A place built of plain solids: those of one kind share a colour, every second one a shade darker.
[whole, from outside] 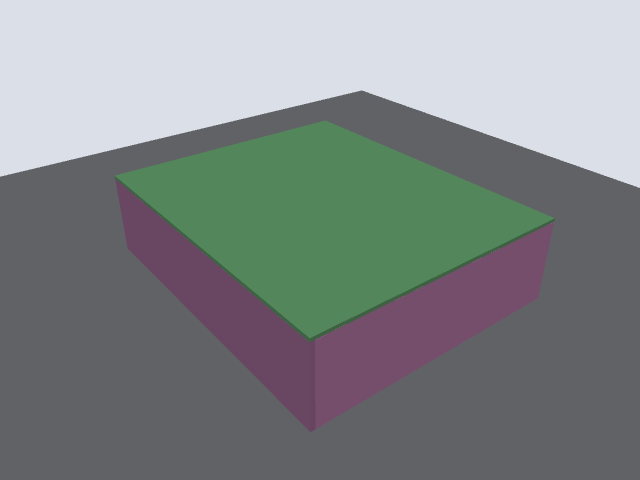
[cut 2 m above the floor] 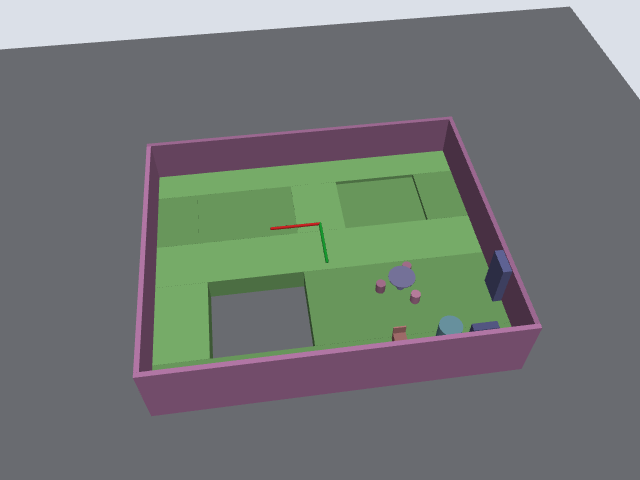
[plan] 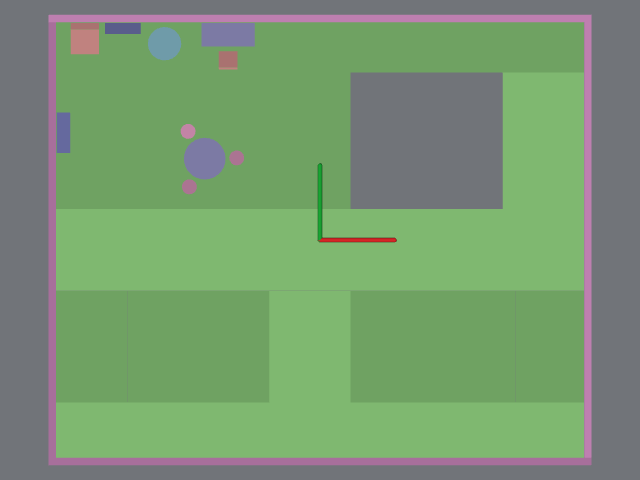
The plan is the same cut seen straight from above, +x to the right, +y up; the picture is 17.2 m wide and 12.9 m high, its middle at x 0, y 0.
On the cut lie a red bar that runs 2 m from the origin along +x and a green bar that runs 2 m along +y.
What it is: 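A home; one open living floor with 3 sunken areas, their rims bare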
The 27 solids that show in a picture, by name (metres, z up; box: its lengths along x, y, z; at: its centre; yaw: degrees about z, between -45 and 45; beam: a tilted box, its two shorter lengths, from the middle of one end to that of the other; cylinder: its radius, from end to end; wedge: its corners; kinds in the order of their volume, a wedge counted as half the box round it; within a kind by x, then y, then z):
{
 "floor_1": {"box": [1.92, 3.0, 1.12], "at": [-6.14, -2.87, 0.51]},
 "floor_2": {"box": [3.81, 3.0, 0.94], "at": [-3.27, -2.87, 0.42]},
 "floor_3": {"box": [7.92, 3.67, 1.12], "at": [-3.14, 2.67, 0.51]},
 "floor_4": {"box": [2.18, 3.0, 1.12], "at": [-0.27, -2.87, 0.51]},
 "floor_5": {"box": [14.19, 1.49, 1.12], "at": [0.0, -5.11, 0.51]},
 "floor_6": {"box": [14.19, 2.2, 1.12], "at": [0.0, -0.27, 0.51]},
 "floor_7": {"box": [14.19, 1.35, 1.12], "at": [0.0, 5.18, 0.51]},
 "floor_8": {"box": [4.44, 3.0, 1.12], "at": [3.04, -2.87, 0.51]},
 "floor_9": {"box": [2.19, 3.67, 1.12], "at": [6.0, 2.67, 0.51]},
 "floor_10": {"box": [1.84, 3.0, 1.12], "at": [6.18, -2.87, 0.51]},
 "wall_1": {"box": [0.2, 11.71, 3.73], "at": [-7.2, 0.0, 1.81]},
 "wall_2": {"box": [14.59, 0.2, 3.73], "at": [0.0, -5.95, 1.81]},
 "wall_3": {"box": [14.59, 0.2, 3.73], "at": [0.0, 5.95, 1.81]},
 "wall_4": {"box": [0.2, 11.71, 3.73], "at": [7.2, 0.0, 1.81]},
 "roof_1": {"box": [14.59, 12.11, 0.16], "at": [0.0, 0.0, 3.76]},
 "case_1": {"box": [0.36, 1.09, 2.05], "at": [-6.89, 2.88, 2.09]},
 "case_2": {"box": [0.97, 0.3, 2.1], "at": [-5.29, 5.68, 2.12]},
 "bush_1": {"cylinder": 0.45, "from": [-4.18, 5.28, 1.53], "to": [-4.18, 5.28, 2.68]},
 "chair_1": {"box": [0.76, 0.67, 0.49], "at": [-6.32, 5.32, 1.31]},
 "chair_2": {"box": [0.76, 0.17, 0.73], "at": [-6.32, 5.75, 1.43]},
 "chair_3": {"box": [0.5, 0.06, 0.84], "at": [-2.47, 4.61, 1.49]},
 "chair_4": {"box": [0.5, 0.44, 0.46], "at": [-2.47, 4.86, 1.3]},
 "stool_1": {"cylinder": 0.2, "from": [-3.55, 2.92, 1.07], "to": [-3.55, 2.92, 1.53]},
 "stool_2": {"cylinder": 0.2, "from": [-3.51, 1.43, 1.07], "to": [-3.51, 1.43, 1.53]},
 "stool_3": {"cylinder": 0.2, "from": [-2.24, 2.21, 1.07], "to": [-2.24, 2.21, 1.53]},
 "table_1": {"cylinder": 0.56, "from": [-3.1, 2.19, 1.77], "to": [-3.1, 2.19, 1.81]},
 "table_2": {"box": [1.43, 0.64, 0.04], "at": [-2.47, 5.52, 1.79]}
}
